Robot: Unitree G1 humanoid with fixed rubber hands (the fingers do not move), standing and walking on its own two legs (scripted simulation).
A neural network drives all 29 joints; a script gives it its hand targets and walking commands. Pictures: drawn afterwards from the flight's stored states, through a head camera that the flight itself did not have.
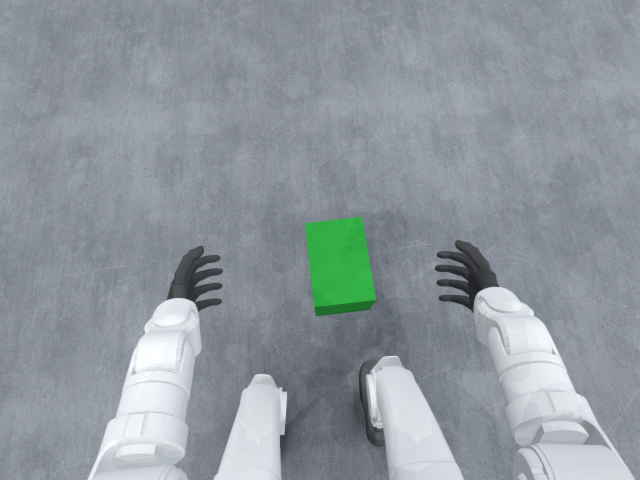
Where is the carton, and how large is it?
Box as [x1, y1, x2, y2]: [305, 217, 375, 315]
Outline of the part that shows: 362,217 305,223 314,307 316,315 369,309 375,300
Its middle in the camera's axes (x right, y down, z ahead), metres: +0.05 +0.07 +1.05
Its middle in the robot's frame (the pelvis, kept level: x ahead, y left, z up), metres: +0.50 -0.04 -0.60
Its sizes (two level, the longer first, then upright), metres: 0.220 0.151 0.156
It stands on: the floor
